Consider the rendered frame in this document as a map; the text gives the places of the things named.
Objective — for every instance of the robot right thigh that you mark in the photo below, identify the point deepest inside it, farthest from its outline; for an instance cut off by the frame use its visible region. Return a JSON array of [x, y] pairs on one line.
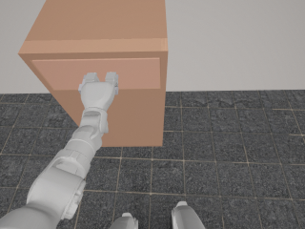
[[184, 217]]

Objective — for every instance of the robot left hand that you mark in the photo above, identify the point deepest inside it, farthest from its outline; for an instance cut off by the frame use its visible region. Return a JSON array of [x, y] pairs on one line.
[[99, 94]]

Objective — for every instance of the drawer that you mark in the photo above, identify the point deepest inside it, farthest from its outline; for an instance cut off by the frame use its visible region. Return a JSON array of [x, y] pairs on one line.
[[133, 73]]

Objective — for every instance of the left robot forearm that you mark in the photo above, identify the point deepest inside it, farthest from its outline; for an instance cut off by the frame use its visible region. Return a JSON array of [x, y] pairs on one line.
[[77, 155]]

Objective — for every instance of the handle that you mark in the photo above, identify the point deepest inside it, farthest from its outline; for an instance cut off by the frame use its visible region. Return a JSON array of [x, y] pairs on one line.
[[83, 82]]

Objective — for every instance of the cabinet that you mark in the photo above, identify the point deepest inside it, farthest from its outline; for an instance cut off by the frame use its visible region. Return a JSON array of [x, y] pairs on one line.
[[106, 29]]

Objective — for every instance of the left robot upper arm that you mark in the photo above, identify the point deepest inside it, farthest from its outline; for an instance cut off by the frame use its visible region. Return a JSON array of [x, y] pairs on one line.
[[56, 196]]

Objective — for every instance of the right robot shin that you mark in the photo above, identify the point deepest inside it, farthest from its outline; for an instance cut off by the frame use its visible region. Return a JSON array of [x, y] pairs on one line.
[[181, 203]]

